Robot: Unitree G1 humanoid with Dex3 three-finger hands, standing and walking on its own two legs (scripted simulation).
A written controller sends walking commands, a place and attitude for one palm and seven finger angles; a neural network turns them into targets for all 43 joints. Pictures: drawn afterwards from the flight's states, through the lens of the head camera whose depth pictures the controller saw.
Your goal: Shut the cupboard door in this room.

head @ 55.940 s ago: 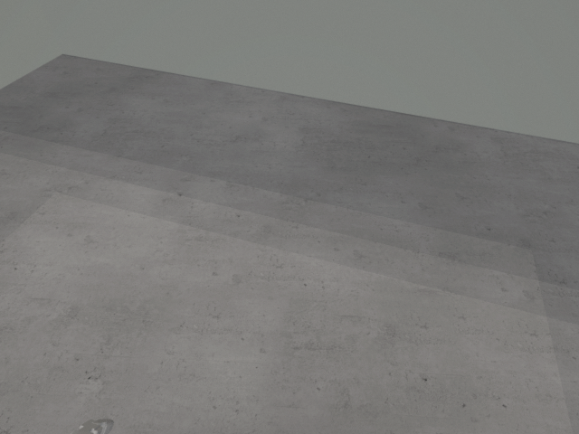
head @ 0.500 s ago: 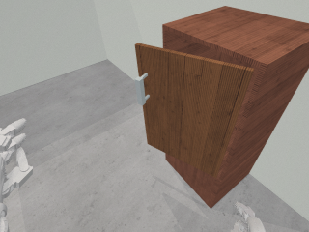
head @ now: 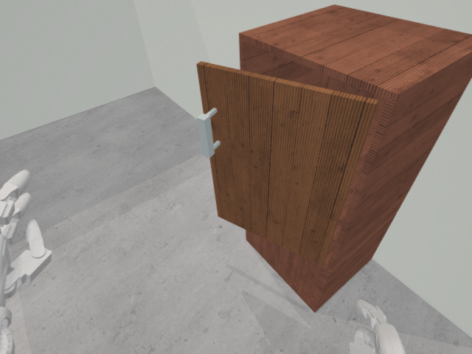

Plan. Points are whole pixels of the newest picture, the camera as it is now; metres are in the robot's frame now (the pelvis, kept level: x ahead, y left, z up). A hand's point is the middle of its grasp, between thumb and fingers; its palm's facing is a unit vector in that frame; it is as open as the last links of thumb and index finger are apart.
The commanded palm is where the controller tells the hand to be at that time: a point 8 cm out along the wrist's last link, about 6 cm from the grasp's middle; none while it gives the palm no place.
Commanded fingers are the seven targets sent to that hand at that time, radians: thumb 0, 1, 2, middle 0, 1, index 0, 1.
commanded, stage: step back with the hand held close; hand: left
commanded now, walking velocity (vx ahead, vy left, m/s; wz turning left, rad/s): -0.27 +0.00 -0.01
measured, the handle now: (210, 132) +0.65 +0.14 +0.03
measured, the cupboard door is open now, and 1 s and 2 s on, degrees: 21 21 21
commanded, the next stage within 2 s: stop stepping back and stand still in 1.54 s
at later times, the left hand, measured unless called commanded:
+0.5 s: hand (3, 291) +0.15 +0.30 +0.15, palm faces +0.42 -0.77 -0.48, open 7.4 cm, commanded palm +0.09 +0.33 +0.17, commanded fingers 0.00 0.90 0.90 -0.20 -0.30 -0.20 -0.30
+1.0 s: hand out of the picture +0.10 +0.29 +0.16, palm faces +0.45 -0.76 -0.48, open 7.4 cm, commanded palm +0.02 +0.32 +0.17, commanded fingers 0.00 0.90 0.90 -0.20 -0.30 -0.20 -0.30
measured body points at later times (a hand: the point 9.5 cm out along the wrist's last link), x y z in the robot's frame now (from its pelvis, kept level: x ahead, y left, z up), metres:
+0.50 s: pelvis -0.06 +0.03 -0.01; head -0.05 +0.04 +0.44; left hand +0.12 +0.34 +0.18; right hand +0.11 -0.22 -0.09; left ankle +0.00 +0.11 -0.74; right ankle -0.03 -0.11 -0.74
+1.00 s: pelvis -0.11 +0.02 -0.02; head -0.10 +0.05 +0.43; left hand +0.07 +0.33 +0.19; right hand +0.04 -0.23 -0.09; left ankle +0.00 +0.11 -0.74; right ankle -0.05 -0.11 -0.74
